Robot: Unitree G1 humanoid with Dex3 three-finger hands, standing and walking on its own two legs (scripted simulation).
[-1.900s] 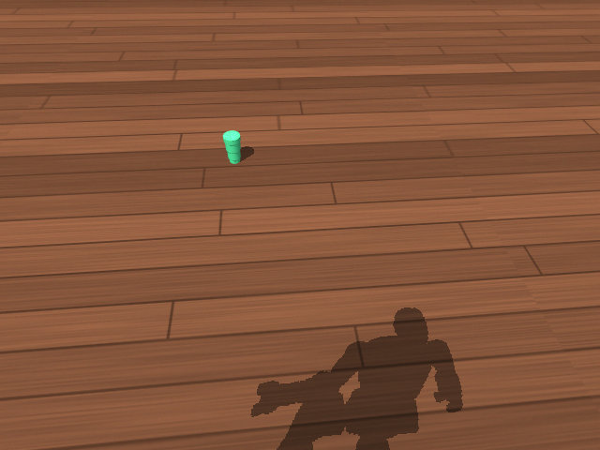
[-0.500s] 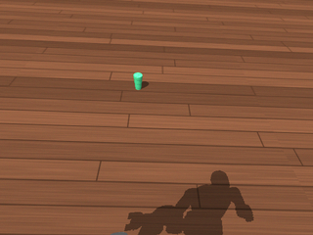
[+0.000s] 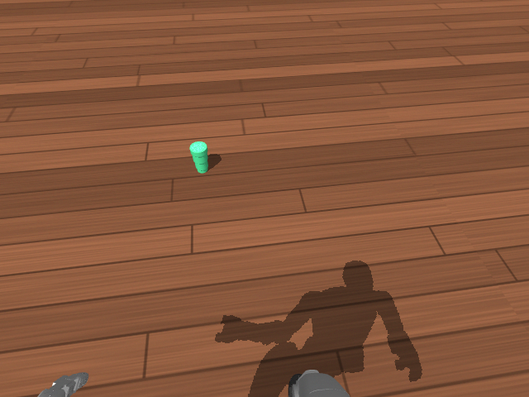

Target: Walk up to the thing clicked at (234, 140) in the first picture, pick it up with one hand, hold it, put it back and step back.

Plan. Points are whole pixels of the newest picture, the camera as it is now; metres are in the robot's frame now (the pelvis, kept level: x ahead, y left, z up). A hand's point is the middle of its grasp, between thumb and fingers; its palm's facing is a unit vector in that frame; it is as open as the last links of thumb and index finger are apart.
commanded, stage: walk up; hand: left
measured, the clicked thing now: (200, 158) +1.30 +0.22 -0.68
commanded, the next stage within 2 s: none
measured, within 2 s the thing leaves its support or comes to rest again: neither
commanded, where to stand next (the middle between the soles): +0.99 -0.02 m, yaw +2 degrees
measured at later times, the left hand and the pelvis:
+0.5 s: hand (97, 331) +0.28 +0.30 -0.16, palm faces -0.03 -0.93 -0.35, open 7.4 cm; pelvis +0.25 +0.01 -0.01, yaw +0 degrees
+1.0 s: hand (149, 201) +0.55 +0.23 -0.11, palm faces -0.01 -0.91 -0.41, open 7.4 cm; pelvis +0.46 -0.05 +0.00, yaw +0 degrees
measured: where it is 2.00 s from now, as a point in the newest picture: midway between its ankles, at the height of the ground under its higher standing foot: (257, 234)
